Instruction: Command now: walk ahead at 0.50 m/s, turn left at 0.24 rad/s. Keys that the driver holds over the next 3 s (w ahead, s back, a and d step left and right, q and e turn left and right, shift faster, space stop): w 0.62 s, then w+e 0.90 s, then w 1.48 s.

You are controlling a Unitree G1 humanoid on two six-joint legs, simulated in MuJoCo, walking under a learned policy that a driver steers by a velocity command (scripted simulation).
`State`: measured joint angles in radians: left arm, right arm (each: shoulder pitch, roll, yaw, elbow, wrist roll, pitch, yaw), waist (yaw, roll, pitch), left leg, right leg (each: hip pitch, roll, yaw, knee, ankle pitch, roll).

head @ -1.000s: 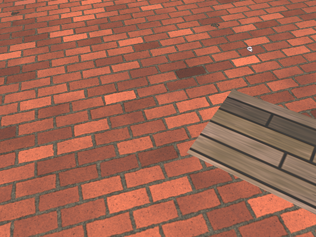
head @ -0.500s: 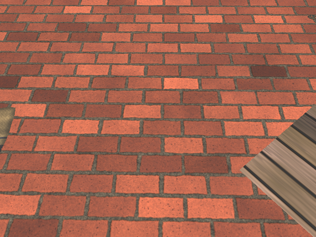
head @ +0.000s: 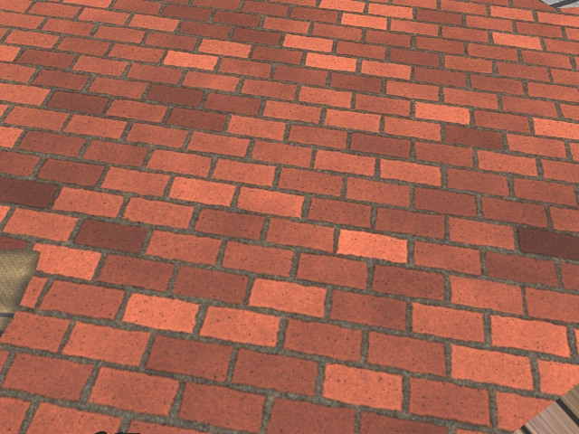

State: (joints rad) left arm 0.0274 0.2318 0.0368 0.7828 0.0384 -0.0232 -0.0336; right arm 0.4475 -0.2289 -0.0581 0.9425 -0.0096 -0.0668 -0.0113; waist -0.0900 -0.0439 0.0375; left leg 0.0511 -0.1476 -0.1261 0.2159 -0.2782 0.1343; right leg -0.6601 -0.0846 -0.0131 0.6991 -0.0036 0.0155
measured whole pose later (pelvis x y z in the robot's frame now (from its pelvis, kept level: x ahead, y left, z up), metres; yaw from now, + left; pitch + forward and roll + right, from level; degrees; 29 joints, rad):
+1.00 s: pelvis +0.55 +0.02 +0.01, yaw -7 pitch +0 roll +1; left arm 0.19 0.25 0.06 0.88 0.03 0.00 -0.05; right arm 0.40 -0.21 -0.04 0.97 -0.02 -0.11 -0.01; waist -0.02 -0.05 0.03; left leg 0.00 -0.05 0.22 0.22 -0.23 0.07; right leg -0.66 -0.09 0.00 0.92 -0.06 -0.04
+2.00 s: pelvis +1.07 -0.14 +0.01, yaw -32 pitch +0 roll +1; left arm 0.23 0.27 0.04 0.83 0.04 -0.03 -0.03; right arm 0.36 -0.24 -0.04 0.89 -0.01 -0.08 0.02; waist -0.02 -0.05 0.03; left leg -0.13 -0.06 0.06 0.30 -0.17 0.07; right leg -0.55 -0.04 0.04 1.03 -0.25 -0.04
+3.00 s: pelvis +1.51 -0.42 +0.00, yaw -32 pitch +0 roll +0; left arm 0.29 0.24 0.05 0.97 0.03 -0.06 -0.01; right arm 0.24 -0.23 -0.05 0.94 -0.02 -0.07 0.01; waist 0.01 -0.03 0.05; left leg -0.24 -0.05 0.11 0.41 -0.17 0.09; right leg -0.41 -0.03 0.00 1.12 -0.31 -0.07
